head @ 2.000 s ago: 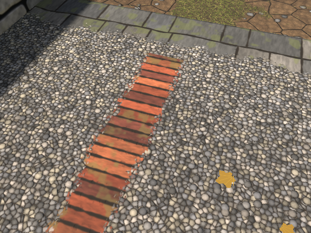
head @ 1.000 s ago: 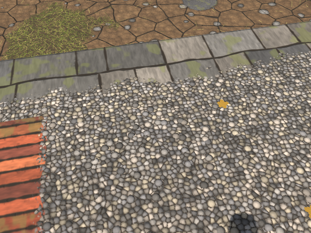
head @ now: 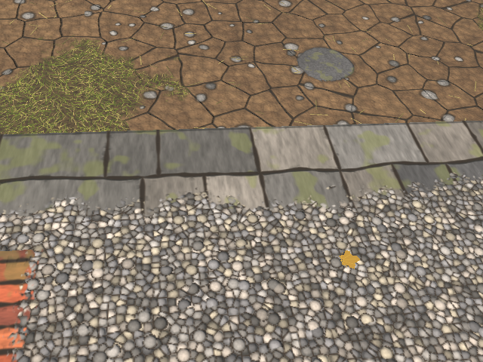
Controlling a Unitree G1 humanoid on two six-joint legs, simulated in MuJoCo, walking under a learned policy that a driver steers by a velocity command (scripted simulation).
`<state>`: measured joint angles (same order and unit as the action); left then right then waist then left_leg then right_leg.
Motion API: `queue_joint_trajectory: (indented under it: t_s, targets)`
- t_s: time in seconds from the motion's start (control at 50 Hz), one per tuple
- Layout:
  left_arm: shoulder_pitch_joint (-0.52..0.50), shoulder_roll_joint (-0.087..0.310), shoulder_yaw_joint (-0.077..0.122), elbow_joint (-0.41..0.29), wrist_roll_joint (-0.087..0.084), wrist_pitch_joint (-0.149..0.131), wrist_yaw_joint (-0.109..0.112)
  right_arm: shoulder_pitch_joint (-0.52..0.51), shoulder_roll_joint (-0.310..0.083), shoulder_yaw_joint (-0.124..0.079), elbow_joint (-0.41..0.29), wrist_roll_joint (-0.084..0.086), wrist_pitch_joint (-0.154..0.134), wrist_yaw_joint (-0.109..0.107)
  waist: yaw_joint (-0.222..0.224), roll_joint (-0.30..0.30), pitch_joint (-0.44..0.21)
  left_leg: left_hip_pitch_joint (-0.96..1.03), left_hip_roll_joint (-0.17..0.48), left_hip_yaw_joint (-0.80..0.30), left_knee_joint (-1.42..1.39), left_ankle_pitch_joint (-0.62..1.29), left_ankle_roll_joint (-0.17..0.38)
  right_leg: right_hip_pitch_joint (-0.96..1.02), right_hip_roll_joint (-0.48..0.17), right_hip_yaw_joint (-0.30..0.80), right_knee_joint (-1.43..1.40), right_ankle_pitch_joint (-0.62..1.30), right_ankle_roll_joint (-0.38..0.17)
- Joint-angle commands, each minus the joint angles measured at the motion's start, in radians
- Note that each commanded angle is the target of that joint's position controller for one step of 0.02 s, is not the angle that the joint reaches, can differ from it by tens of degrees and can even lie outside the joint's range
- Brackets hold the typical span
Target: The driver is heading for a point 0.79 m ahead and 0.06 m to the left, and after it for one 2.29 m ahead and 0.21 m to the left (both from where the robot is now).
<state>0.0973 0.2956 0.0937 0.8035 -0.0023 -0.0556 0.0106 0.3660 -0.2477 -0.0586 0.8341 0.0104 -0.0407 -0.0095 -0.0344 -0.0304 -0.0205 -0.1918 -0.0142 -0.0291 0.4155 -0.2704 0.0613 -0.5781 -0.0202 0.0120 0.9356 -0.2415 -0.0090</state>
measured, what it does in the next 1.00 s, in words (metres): walks ahead, turning left: right foot, then left foot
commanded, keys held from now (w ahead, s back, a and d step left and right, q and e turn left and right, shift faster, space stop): w+q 0.46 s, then w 0.34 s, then w+e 0.20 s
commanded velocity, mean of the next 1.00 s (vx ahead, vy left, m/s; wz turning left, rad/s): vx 0.46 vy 0.00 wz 0.34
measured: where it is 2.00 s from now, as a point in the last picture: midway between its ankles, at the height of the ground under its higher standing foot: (166, 265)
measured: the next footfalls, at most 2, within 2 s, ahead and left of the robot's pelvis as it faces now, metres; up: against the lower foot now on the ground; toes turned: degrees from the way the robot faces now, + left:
right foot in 0.32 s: +0.32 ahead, -0.13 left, +0.00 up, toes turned +14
left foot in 0.82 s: +0.52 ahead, +0.22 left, +0.00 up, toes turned +24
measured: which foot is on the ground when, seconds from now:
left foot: down 0.00-0.34, up 0.36-0.80, down 0.82-1.00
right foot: up 0.00-0.30, down 0.32-0.84, up 0.86-1.00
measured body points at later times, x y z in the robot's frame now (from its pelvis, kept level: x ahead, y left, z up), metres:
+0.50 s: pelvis +0.24 -0.03 -0.01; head +0.27 -0.03 +0.44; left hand +0.29 +0.26 -0.11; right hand +0.41 -0.28 -0.12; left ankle +0.14 +0.09 -0.66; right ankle +0.28 -0.14 -0.75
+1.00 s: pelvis +0.48 +0.11 -0.01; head +0.51 +0.14 +0.44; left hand +0.47 +0.41 -0.14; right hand +0.68 -0.10 -0.11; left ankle +0.48 +0.21 -0.75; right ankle +0.51 -0.05 -0.66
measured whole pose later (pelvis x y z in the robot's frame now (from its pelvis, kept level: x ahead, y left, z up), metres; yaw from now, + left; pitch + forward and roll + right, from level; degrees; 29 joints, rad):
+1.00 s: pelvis +0.48 +0.11 -0.01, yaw +19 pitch +1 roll +0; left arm 0.24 0.31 0.06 0.88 -0.04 -0.06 -0.01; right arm 0.25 -0.25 -0.06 0.71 -0.01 -0.08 0.02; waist 0.00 -0.04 0.04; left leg -0.26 -0.01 0.10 0.42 -0.18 0.06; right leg -0.54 -0.10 0.05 1.16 -0.30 -0.01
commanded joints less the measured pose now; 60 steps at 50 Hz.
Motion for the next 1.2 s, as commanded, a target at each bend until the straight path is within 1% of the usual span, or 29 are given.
queue_joint_trajectory:
  t_s: [0.02,0.12,0.22,0.28,0.3,0.32,0.34,0.36,0.38,0.4,0.42,0.44,0.46,0.5,0.54,0.66,0.74,0.78,0.8,0.82,0.84,0.86,0.88,0.9,0.92,0.94,1.02,1.16,1.2]
  targets:
    - [-0.133,0.060,0.017,-0.082,0.006,-0.042,-0.008,0.018,-0.154,-0.034,-0.063,0.002,-0.031,-0.016,0.002,0.117,0.020,0.204,0.224,-0.294,-0.241,0.106,0.138,-0.229,-0.016,0.044,-0.087,0.167,0.017]
    - [-0.219,0.030,0.001,-0.106,-0.007,-0.051,-0.024,0.078,-0.168,-0.042,-0.059,0.007,-0.026,-0.023,-0.034,0.164,0.054,0.152,0.185,-0.248,-0.228,0.154,0.126,-0.132,0.017,0.036,-0.305,0.270,0.040]
    - [-0.298,0.043,-0.010,-0.148,-0.016,-0.074,-0.048,0.115,-0.184,-0.052,-0.057,0.017,-0.012,-0.025,-0.063,0.171,0.090,0.146,0.205,-0.309,-0.167,0.177,0.133,-0.058,0.031,0.028,-0.427,0.224,0.040]
    - [-0.210,0.088,0.003,-0.135,-0.021,-0.088,-0.051,0.072,-0.198,-0.059,-0.078,0.020,-0.001,-0.029,-0.009,0.218,0.062,0.121,0.217,-0.354,-0.104,0.271,0.108,0.115,0.045,0.020,-0.465,0.162,0.013]
    - [-0.118,0.114,0.016,-0.110,-0.019,-0.091,-0.046,0.046,-0.188,-0.055,-0.092,0.017,0.001,-0.029,0.040,0.223,0.020,0.104,0.187,-0.343,-0.030,0.386,0.090,0.243,0.058,0.004,-0.500,0.159,-0.010]
    - [0.020,0.155,0.034,-0.079,-0.011,-0.093,-0.037,0.020,-0.159,-0.045,-0.111,0.008,-0.001,-0.024,0.106,0.198,-0.078,0.042,0.124,-0.300,0.136,0.456,0.054,0.456,0.014,0.033,-0.506,0.171,-0.052]
    - [0.217,0.223,0.048,-0.061,0.006,-0.089,-0.025,0.005,-0.101,-0.023,-0.145,-0.014,-0.004,-0.021,0.180,0.069,-0.264,-0.133,0.048,-0.224,0.448,0.262,0.015,0.774,-0.186,0.233,-0.471,0.075,-0.123]
    - [0.271,0.269,0.055,-0.031,0.017,-0.077,-0.032,0.157,-0.013,-0.001,-0.178,0.021,-0.019,-0.019,0.087,-0.331,-0.382,-0.486,-0.075,-0.153,0.759,-0.334,-0.036,1.035,-0.408,0.728,-0.598,-0.134,-0.267]
    - [0.224,0.157,0.028,-0.046,0.003,-0.075,-0.033,0.149,-0.133,-0.023,-0.140,0.045,-0.023,-0.021,0.100,-0.231,-0.275,-0.587,0.008,-0.185,0.897,-0.295,-0.038,0.949,-0.398,0.747,-0.650,-0.252,-0.246]
    - [0.167,0.095,0.011,-0.058,-0.004,-0.068,-0.027,0.045,-0.184,-0.037,-0.153,0.040,-0.020,-0.017,0.112,-0.131,-0.138,-0.607,0.050,-0.150,0.901,-0.197,-0.035,0.806,-0.357,0.549,-0.654,-0.191,-0.206]
    - [0.118,0.081,0.004,-0.057,0.001,-0.062,-0.026,-0.005,-0.173,-0.037,-0.157,0.027,-0.017,-0.018,0.091,-0.049,-0.065,-0.558,0.093,-0.122,0.872,-0.119,-0.036,0.668,-0.311,0.413,-0.670,-0.051,-0.184]
    - [0.091,0.063,0.000,-0.049,0.007,-0.058,-0.026,-0.039,-0.159,-0.040,-0.168,0.014,-0.016,-0.014,0.074,-0.040,-0.019,-0.528,0.117,-0.117,0.831,-0.075,-0.034,0.573,-0.275,0.332,-0.695,0.035,-0.175]
    - [0.077,0.053,-0.005,-0.043,0.016,-0.060,-0.023,-0.035,-0.141,-0.041,-0.172,0.018,-0.009,-0.006,0.051,-0.058,-0.004,-0.485,0.140,-0.114,0.809,-0.049,-0.031,0.514,-0.247,0.258,-0.721,0.084,-0.167]
    - [0.090,0.058,-0.003,-0.019,0.010,-0.071,-0.027,-0.040,-0.090,-0.029,-0.184,0.022,0.000,0.001,0.040,-0.068,0.015,-0.469,0.144,-0.095,0.766,-0.035,-0.031,0.461,-0.232,0.185,-0.765,0.148,-0.190]
    - [0.106,0.081,0.003,0.004,0.004,-0.079,-0.030,-0.079,-0.071,-0.021,-0.205,0.014,0.003,0.001,0.035,-0.042,0.042,-0.504,0.140,-0.096,0.683,-0.002,-0.040,0.447,-0.239,0.137,-0.795,0.222,-0.214]
    - [0.148,0.134,0.005,0.033,-0.019,-0.060,-0.026,-0.272,-0.050,0.007,-0.258,0.004,-0.027,0.036,0.084,-0.016,0.076,-0.439,0.115,0.015,0.305,0.257,-0.040,0.459,-0.191,-0.022,-0.800,0.315,-0.185]
    - [0.233,0.177,0.010,0.075,-0.034,-0.035,-0.025,-0.364,-0.080,0.003,-0.306,0.012,-0.030,0.051,0.099,-0.036,0.091,-0.422,0.084,0.043,0.186,0.186,-0.007,0.585,-0.251,-0.010,-0.751,0.369,-0.163]
    - [0.224,0.197,0.011,0.084,-0.036,-0.021,-0.020,-0.292,-0.118,-0.017,-0.296,0.004,-0.030,0.051,0.033,-0.058,0.037,-0.278,0.034,0.082,0.132,0.144,0.029,0.619,-0.248,-0.041,-0.626,0.620,-0.136]
    - [0.219,0.189,0.005,0.086,-0.035,-0.015,-0.017,-0.157,-0.154,-0.040,-0.254,0.001,-0.028,0.046,-0.042,-0.051,-0.044,-0.079,-0.003,0.109,0.094,0.179,0.056,0.583,-0.212,-0.083,-0.463,0.745,-0.111]
    - [0.227,0.150,-0.013,0.078,-0.022,-0.017,-0.014,0.007,-0.211,-0.067,-0.212,-0.003,-0.023,0.033,-0.113,-0.022,-0.149,0.209,0.061,0.032,0.127,0.209,0.092,0.412,-0.166,-0.103,-0.229,0.628,-0.074]
    - [0.307,0.031,-0.053,0.040,-0.001,-0.032,-0.022,0.110,-0.327,-0.088,-0.202,-0.026,-0.019,0.019,-0.087,0.221,-0.302,0.575,0.359,-0.430,0.080,0.090,0.233,0.023,-0.016,-0.110,0.195,0.080,-0.007]
    - [0.308,0.064,-0.050,0.061,-0.018,-0.054,-0.029,0.127,-0.273,-0.071,-0.210,-0.019,-0.023,0.021,-0.101,0.250,-0.427,0.602,0.456,-0.728,-0.074,0.038,0.291,-0.090,0.043,0.081,0.368,-0.338,-0.011]
    - [0.228,0.143,-0.024,0.036,-0.054,-0.058,-0.033,0.064,-0.213,-0.050,-0.205,-0.019,-0.029,0.026,-0.094,0.182,-0.261,0.483,0.418,-0.561,-0.085,0.035,0.234,-0.181,-0.013,0.107,0.422,-0.289,-0.021]
    - [0.170,0.133,-0.026,0.018,-0.056,-0.057,-0.032,-0.002,-0.178,-0.039,-0.205,-0.014,-0.033,0.027,-0.063,0.152,-0.144,0.335,0.371,-0.396,-0.102,0.091,0.197,-0.182,-0.064,0.078,0.377,-0.202,-0.026]
    - [0.150,0.119,-0.025,0.020,-0.040,-0.049,-0.027,-0.064,-0.143,-0.029,-0.200,-0.013,-0.038,0.031,-0.025,0.113,-0.076,0.208,0.325,-0.292,-0.137,0.135,0.170,-0.146,-0.098,0.069,0.315,-0.134,-0.022]
    - [0.169,0.113,-0.017,0.030,-0.032,-0.032,-0.023,-0.107,-0.114,-0.023,-0.200,-0.015,-0.048,0.033,0.011,0.132,-0.040,0.115,0.290,-0.208,-0.179,0.173,0.149,-0.083,-0.125,0.078,0.268,-0.080,-0.017]
    - [0.188,0.050,-0.022,0.037,-0.031,0.015,-0.016,-0.138,-0.114,-0.033,-0.160,-0.028,-0.082,0.027,0.056,0.108,0.019,0.013,0.271,-0.038,-0.281,0.283,0.147,-0.055,-0.123,0.097,0.205,0.055,0.011]
    - [-0.015,0.012,-0.036,-0.035,-0.013,0.006,-0.047,-0.082,-0.158,-0.050,-0.100,-0.022,-0.075,-0.004,-0.006,0.073,0.098,0.099,0.260,0.164,-0.312,0.319,0.103,-0.101,-0.090,0.032,-0.172,0.344,0.006]
    - [-0.074,0.008,-0.040,-0.069,-0.006,0.004,-0.059,-0.074,-0.169,-0.054,-0.085,-0.016,-0.060,-0.012,-0.020,0.064,0.129,0.140,0.268,0.206,-0.260,0.459,0.092,-0.100,-0.075,-0.008,-0.254,0.330,-0.006]
Over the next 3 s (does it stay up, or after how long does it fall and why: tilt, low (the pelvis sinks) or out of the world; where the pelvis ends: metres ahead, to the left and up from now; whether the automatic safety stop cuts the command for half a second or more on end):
stays up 0.83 0.17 -0.01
